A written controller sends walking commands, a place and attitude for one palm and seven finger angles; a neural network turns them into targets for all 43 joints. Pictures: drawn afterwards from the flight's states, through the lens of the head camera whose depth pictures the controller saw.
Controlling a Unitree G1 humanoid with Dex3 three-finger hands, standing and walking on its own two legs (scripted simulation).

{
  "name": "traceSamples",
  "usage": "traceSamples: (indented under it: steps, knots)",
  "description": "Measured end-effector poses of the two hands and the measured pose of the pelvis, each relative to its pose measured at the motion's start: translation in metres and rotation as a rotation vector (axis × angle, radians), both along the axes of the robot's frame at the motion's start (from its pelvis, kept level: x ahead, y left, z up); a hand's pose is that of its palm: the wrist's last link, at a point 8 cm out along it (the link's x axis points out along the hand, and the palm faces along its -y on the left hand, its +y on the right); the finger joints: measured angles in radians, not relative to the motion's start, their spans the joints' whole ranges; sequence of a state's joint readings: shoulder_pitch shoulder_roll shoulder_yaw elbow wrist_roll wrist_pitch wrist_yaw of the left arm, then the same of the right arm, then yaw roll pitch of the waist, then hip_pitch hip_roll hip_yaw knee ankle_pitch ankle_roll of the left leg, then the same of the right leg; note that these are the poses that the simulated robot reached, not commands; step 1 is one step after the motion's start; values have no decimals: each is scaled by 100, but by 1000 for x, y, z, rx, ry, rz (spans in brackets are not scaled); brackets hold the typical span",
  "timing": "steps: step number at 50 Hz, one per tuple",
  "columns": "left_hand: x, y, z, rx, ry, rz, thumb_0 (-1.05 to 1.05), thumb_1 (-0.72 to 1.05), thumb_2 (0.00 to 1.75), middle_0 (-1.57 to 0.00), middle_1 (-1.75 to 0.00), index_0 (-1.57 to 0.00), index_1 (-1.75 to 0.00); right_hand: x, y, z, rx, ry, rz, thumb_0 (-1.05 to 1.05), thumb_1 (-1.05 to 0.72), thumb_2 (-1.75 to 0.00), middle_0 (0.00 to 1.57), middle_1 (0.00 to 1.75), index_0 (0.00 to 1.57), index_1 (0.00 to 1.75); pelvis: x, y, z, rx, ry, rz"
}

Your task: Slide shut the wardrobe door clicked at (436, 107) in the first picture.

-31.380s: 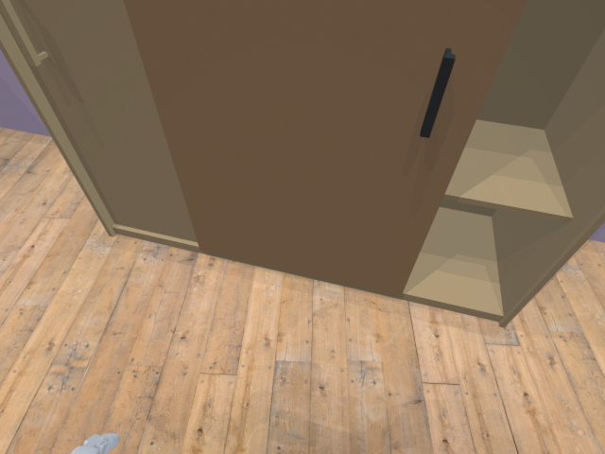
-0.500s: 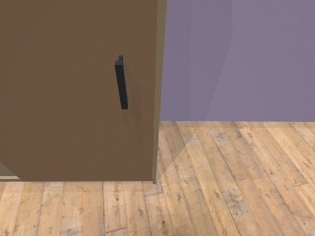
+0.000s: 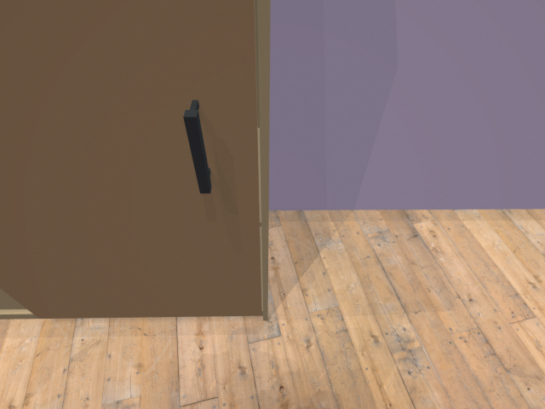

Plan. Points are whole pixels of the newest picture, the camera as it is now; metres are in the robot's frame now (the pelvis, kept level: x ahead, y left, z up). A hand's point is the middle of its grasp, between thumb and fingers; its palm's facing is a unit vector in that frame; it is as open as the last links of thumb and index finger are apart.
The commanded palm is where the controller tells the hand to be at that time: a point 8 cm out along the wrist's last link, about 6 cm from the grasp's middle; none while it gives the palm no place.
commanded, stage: look again from close up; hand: left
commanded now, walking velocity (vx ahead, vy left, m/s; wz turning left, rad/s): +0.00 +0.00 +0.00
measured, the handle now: (200, 149) +0.52 +0.17 +0.09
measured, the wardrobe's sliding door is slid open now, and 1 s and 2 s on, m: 0.00 0.00 0.00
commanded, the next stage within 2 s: none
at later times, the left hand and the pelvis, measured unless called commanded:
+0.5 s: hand out of the picture -0.02 +0.15 -0.18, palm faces +0.05 -0.98 -0.18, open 7.3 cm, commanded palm none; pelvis +0.01 -0.02 +0.00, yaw +1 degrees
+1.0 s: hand out of the picture -0.02 +0.14 -0.18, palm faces +0.07 -0.98 -0.17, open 7.3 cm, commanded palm none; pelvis +0.01 -0.02 +0.00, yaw +1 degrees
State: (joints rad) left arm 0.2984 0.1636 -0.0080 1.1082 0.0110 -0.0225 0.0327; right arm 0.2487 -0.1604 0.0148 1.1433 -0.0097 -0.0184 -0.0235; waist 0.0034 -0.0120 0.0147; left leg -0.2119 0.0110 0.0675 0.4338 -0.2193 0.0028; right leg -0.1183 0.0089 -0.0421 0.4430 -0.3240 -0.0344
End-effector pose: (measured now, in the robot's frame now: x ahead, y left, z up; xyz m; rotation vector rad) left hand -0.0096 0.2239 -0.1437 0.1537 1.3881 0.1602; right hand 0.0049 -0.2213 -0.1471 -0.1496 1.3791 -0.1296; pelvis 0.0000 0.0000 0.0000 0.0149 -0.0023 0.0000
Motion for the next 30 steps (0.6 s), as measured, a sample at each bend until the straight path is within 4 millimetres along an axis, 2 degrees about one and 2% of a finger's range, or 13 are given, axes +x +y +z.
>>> traceSamples:
  steps: [30]
  knots:
    - [-14, -32, -2, -24, 37, 45, 0, 91, 89, -20, -30, -20, -30, 8, -17, -1, -3, 16, 12, 1, -92, -90, 20, 30, 19, 30, 9, -20, -1, 2, -1, 13]
